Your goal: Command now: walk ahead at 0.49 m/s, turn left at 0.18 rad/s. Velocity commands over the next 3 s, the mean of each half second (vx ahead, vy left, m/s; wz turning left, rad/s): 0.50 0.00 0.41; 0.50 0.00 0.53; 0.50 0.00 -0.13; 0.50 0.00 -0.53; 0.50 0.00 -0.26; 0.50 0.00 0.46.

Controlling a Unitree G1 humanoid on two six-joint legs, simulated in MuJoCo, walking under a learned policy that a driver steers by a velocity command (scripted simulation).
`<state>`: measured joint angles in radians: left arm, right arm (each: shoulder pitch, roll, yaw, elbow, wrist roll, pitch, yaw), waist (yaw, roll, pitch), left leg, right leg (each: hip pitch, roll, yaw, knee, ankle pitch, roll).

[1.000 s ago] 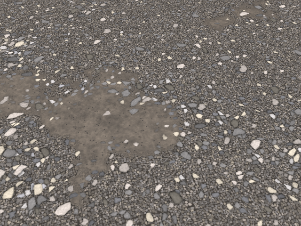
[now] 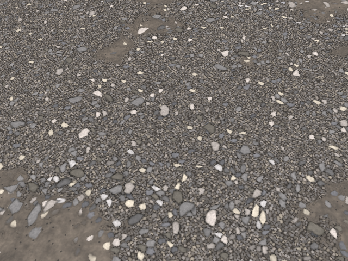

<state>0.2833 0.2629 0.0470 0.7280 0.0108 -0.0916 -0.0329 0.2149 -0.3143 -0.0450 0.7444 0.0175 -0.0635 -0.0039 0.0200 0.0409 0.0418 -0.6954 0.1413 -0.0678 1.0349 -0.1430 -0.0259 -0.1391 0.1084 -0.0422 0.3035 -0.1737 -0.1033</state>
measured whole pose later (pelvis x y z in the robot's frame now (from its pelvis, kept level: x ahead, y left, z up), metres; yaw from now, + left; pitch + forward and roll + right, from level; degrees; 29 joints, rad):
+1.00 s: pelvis +0.58 +0.10 +0.00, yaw +33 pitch +1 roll -1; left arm 0.32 0.27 0.05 0.78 0.01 -0.10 -0.01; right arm 0.23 -0.31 -0.07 0.64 0.02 -0.02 0.00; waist 0.05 0.05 0.02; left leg -0.61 0.05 -0.08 1.05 -0.27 0.00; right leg -0.16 0.03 -0.07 0.34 -0.21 -0.04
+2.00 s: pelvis +1.05 +0.31 +0.00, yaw +7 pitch +1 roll +1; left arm 0.31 0.27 0.06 0.73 -0.01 -0.05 -0.02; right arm 0.12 -0.31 -0.07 0.71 -0.01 -0.09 -0.01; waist 0.04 0.03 0.06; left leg -0.62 0.10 -0.07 0.99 -0.23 -0.04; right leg -0.23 0.10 0.06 0.38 -0.16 -0.10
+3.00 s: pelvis +1.58 +0.38 +0.00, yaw +18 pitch +1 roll -2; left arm 0.32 0.28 0.07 0.81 0.01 -0.09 0.00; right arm 0.19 -0.33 -0.07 0.68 0.02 -0.02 0.01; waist 0.06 0.05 0.03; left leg -0.68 0.09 -0.06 0.93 -0.15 -0.02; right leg -0.06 0.03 -0.11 0.26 -0.22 -0.02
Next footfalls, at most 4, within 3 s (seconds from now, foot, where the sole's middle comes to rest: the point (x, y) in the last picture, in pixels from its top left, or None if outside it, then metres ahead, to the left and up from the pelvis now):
0.28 left None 0.34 0.15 -0.78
0.74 right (184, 216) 0.66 0.02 -0.78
1.26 left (98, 195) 0.75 0.39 -0.78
1.76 right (136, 130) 1.11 0.26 -0.78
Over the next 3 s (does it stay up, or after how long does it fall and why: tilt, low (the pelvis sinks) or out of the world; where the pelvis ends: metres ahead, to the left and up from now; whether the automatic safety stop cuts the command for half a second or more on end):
stays up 1.58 0.38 0.00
